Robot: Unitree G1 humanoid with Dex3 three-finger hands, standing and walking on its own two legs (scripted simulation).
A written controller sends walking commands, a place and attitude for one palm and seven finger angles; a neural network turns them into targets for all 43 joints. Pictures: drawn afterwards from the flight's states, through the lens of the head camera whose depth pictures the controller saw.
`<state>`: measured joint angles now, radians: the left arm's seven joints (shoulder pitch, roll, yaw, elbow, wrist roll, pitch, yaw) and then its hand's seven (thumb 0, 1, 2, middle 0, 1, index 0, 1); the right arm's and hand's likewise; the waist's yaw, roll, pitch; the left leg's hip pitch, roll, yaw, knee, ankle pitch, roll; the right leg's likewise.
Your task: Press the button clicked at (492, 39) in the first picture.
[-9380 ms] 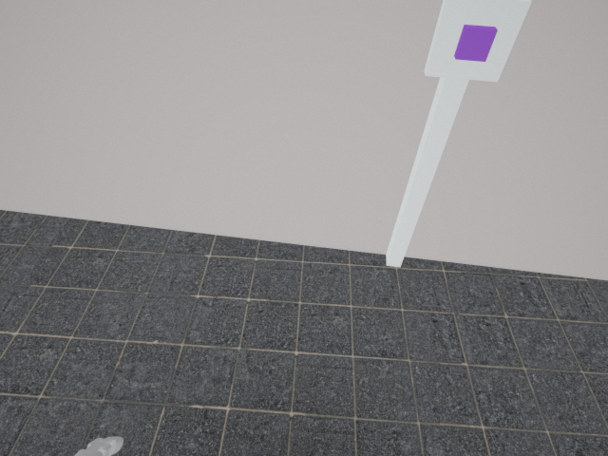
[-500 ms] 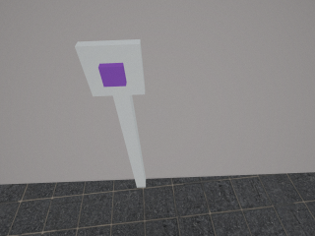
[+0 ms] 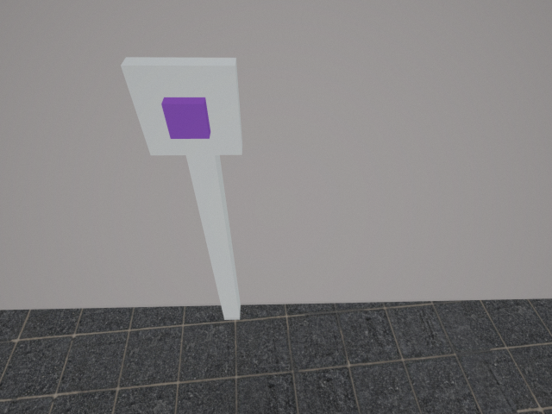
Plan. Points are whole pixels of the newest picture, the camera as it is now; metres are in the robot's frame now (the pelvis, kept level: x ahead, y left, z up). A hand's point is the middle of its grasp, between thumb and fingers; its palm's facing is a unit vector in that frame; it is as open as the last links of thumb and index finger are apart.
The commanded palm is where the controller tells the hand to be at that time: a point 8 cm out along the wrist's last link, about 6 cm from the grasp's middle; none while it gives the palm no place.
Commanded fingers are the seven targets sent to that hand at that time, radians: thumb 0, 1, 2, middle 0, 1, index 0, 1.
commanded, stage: look again from close up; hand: left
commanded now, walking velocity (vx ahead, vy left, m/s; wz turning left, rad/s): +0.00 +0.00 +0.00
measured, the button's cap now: (187, 117) +0.55 +0.19 +0.15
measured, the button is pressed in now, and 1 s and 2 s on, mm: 0 0 0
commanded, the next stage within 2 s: shuffle to correct the standing spot in 0.46 s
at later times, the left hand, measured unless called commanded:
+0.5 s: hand out of the picture -0.01 +0.21 -0.19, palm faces +0.05 -0.98 -0.17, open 7.4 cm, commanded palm none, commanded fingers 0.00 0.90 0.90 -0.20 -0.30 -0.20 -0.30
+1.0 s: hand out of the picture -0.08 +0.17 -0.20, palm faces +0.09 -0.99 -0.11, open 7.4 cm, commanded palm none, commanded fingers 0.00 0.90 0.90 -0.20 -0.30 -0.20 -0.30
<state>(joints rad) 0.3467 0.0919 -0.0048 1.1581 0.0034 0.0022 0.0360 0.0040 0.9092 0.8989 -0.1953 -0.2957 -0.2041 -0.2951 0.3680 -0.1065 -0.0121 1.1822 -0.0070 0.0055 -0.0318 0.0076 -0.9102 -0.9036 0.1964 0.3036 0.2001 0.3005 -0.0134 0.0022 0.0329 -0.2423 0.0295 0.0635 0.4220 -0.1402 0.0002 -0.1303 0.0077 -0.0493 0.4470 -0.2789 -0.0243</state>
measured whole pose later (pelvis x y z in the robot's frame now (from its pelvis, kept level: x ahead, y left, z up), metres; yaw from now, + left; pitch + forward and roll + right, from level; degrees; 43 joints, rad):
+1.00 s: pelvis +0.01 +0.02 -0.01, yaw +1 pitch -1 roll -2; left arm 0.50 0.16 0.02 1.07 0.02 0.01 0.01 0.00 0.91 0.90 -0.19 -0.30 -0.20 -0.29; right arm 0.33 -0.13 -0.01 1.05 -0.02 0.00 -0.02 0.01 -0.91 -0.90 0.20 0.30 0.20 0.30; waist 0.01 -0.05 -0.03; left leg -0.34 0.03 0.03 0.61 -0.24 0.03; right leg -0.18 0.01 -0.07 0.54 -0.34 -0.01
